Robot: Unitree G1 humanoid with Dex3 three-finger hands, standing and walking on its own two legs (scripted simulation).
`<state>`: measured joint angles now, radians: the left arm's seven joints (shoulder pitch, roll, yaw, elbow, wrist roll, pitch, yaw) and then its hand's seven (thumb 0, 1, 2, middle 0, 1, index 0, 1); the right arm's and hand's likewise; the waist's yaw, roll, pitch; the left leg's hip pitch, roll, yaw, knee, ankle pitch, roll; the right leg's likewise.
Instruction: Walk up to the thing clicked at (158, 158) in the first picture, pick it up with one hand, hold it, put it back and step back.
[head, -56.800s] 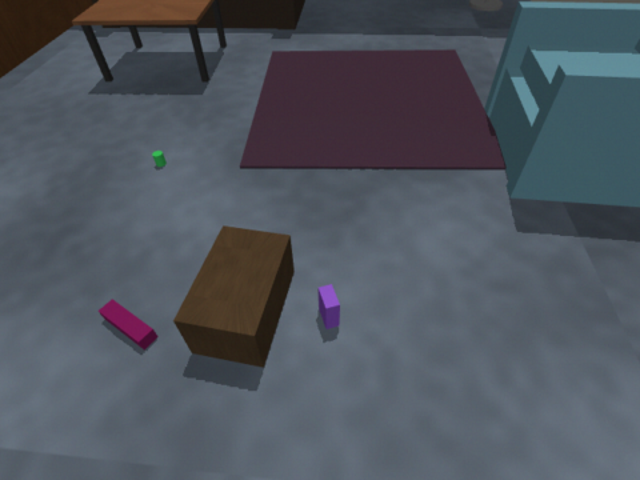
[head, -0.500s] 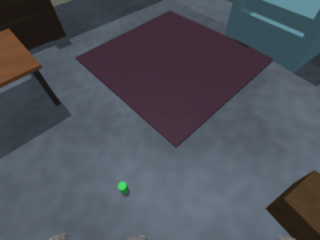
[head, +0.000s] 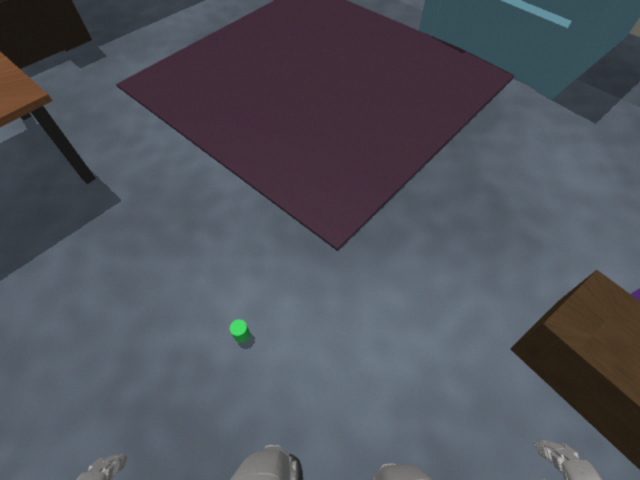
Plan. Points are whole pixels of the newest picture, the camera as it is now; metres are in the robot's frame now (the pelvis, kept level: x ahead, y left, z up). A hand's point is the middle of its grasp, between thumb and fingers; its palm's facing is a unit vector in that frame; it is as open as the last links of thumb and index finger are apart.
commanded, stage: step back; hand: left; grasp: from above
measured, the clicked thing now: (240, 331) +0.55 +0.28 -0.72
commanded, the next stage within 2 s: none
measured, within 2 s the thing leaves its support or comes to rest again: neither
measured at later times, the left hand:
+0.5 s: hand out of the picture -0.03 +0.28 -0.14, palm faces +0.07 -0.93 -0.37, open 7.4 cm
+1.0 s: hand out of the picture -0.23 +0.24 -0.12, palm faces +0.03 -0.90 -0.44, open 7.4 cm
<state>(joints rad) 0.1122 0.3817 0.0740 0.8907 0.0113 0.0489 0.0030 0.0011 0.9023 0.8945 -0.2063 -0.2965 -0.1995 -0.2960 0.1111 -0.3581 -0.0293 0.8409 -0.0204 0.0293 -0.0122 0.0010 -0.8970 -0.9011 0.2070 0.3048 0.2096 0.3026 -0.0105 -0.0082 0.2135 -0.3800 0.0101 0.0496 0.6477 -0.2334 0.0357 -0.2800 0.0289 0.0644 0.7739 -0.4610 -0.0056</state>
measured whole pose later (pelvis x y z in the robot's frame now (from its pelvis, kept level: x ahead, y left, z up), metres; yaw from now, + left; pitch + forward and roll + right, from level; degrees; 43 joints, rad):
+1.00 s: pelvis -0.31 -0.04 +0.01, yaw +2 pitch -2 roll +2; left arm 0.19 0.36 0.07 0.81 0.04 0.04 0.01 0.00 0.90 0.89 -0.21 -0.30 -0.20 -0.30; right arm 0.21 -0.42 -0.05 0.86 -0.01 0.05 -0.03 0.00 -0.90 -0.90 0.20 0.30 0.21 0.30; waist 0.02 0.02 0.16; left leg -0.41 -0.10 -0.11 1.03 -0.51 -0.02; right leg -0.33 -0.03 0.01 0.64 -0.27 -0.01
